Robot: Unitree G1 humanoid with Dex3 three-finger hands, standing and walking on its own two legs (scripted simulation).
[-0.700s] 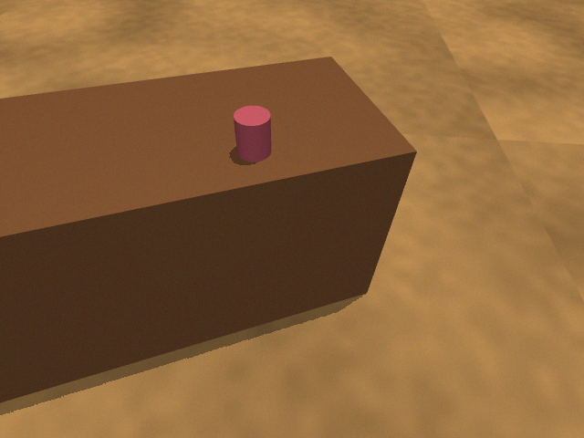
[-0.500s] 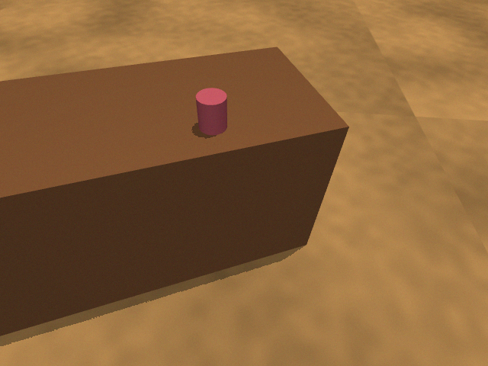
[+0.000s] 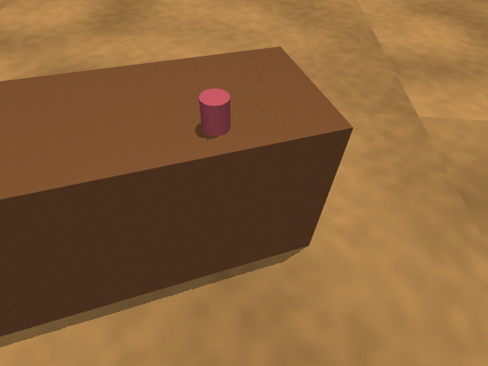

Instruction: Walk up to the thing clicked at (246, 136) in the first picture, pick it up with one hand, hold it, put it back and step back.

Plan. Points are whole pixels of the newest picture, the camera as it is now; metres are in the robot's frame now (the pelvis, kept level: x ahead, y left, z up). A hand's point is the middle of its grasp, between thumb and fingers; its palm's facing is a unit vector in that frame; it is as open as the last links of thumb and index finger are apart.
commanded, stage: stand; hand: right
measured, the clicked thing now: (215, 112) +0.77 +0.09 -0.03
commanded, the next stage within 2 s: walk up in 0.42 s
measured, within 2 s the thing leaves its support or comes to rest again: neither
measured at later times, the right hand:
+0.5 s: hand out of the picture +0.08 -0.25 -0.16, palm faces -0.07 +0.94 -0.33, open 7.4 cm
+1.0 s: hand (308, 349) +0.20 -0.12 -0.15, palm faces -0.18 +0.91 -0.37, open 7.4 cm
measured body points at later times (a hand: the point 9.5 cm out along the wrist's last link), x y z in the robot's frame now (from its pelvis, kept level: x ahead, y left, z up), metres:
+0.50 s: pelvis +0.00 +0.01 -0.01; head +0.01 +0.01 +0.44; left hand +0.07 +0.32 -0.13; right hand +0.08 -0.30 -0.13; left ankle -0.01 +0.13 -0.74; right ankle -0.01 -0.11 -0.75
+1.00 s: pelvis +0.13 +0.13 -0.02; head +0.14 +0.16 +0.43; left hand +0.14 +0.47 -0.14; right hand +0.21 -0.17 -0.12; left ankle +0.13 +0.24 -0.75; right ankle +0.18 +0.00 -0.69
